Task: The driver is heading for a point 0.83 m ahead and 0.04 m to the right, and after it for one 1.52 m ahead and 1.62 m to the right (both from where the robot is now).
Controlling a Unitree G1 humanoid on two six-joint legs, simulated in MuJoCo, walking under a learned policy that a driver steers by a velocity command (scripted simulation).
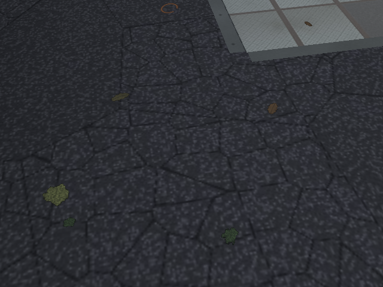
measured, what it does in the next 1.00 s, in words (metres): walks ahead: left foot, then right foot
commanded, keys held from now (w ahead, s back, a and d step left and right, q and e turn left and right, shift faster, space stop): w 1.00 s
